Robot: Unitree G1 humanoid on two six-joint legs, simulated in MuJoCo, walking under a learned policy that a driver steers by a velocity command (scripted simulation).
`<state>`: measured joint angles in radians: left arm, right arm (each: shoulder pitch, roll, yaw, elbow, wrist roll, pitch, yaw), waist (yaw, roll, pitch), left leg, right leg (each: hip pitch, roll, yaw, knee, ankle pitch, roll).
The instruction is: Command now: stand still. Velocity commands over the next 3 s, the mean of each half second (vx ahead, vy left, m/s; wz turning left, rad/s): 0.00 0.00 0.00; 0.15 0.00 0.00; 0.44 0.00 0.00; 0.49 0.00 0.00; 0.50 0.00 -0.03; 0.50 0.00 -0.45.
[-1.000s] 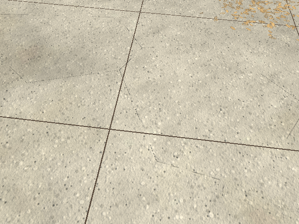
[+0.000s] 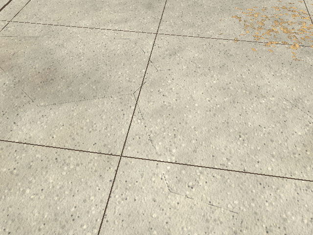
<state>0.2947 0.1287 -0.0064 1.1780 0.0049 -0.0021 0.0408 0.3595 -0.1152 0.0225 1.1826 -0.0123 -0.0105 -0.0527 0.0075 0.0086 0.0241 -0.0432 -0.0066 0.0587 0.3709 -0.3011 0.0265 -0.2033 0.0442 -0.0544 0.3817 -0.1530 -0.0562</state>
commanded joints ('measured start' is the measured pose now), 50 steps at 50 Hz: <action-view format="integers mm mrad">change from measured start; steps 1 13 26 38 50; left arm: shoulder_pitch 66 84 94 61 -61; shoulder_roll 69 56 46 52 60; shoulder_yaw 8 4 2 12 54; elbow -3 5 10 -13 -194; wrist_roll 0 -1 -1 6 2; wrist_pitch -3 -5 -8 -2 -65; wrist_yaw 2 2 4 -5 -65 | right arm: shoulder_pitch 97 126 143 197 180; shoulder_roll -59 -45 -37 -89 -160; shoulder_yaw -7 -6 -6 -33 -75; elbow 1 -1 -6 -7 -36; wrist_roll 0 0 0 -4 -9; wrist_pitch -4 -9 -14 -8 -68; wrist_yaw -2 -2 -2 2 22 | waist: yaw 1 1 0 -31 17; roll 0 2 3 83 89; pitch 77 79 78 117 168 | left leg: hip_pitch -131 -131 -118 -110 -85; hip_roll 110 111 113 131 243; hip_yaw -103 -106 -106 -197 -159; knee -88 -87 -84 -158 -130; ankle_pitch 86 109 157 -294 175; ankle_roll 28 31 33 101 165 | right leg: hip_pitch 34 29 30 -100 -176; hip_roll -130 -131 -133 -36 -42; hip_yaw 149 145 138 47 -75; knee -64 -49 -32 116 251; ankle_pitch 61 79 112 -234 -123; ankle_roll -6 -4 -1 -11 -28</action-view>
